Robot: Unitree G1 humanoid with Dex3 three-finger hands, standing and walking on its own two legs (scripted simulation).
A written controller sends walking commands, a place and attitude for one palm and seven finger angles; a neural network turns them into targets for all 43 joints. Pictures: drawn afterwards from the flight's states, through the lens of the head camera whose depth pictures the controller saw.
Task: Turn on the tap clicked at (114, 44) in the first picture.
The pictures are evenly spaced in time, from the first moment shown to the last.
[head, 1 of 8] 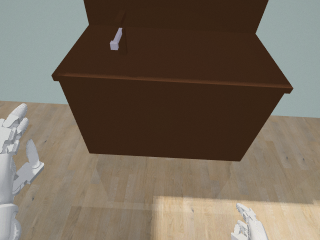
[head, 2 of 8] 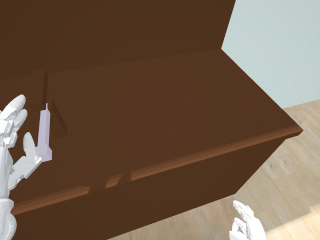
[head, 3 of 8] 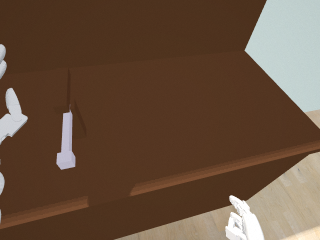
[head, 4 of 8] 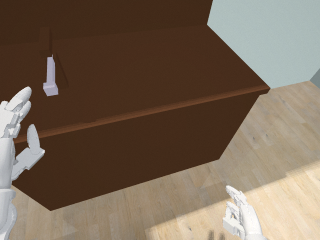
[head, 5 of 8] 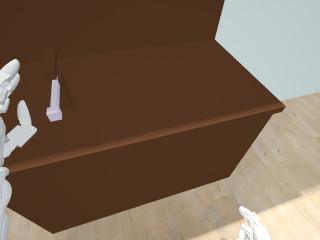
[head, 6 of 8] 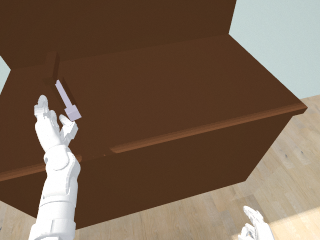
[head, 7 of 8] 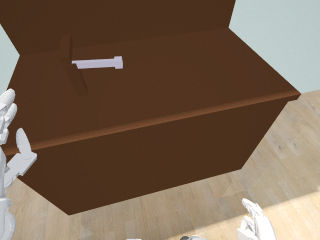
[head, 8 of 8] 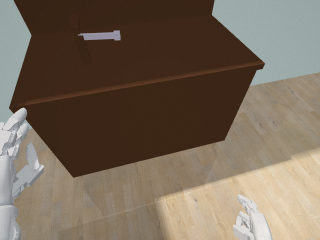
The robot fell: no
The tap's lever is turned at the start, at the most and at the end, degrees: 0 80 80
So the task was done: yes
